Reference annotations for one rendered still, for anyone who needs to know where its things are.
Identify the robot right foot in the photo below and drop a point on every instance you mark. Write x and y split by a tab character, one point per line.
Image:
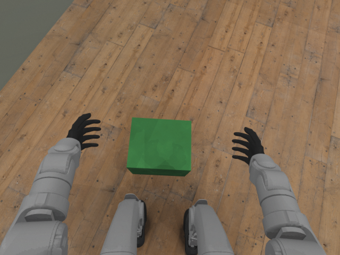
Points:
189	250

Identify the robot right upper arm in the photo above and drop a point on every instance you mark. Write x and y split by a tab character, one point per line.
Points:
280	246

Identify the robot left forearm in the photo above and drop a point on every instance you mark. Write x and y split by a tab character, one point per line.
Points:
48	197

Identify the robot right forearm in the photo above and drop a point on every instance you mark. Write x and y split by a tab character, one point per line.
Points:
282	216

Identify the right robot hand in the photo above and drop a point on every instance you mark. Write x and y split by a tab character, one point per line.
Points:
254	145

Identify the left robot hand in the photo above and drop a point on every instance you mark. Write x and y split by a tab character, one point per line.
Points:
79	129

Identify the robot left upper arm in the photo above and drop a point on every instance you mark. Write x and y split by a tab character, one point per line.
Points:
37	238

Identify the robot right shin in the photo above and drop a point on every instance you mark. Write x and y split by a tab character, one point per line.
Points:
193	237

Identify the carton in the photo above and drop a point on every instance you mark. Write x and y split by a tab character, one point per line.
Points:
159	147

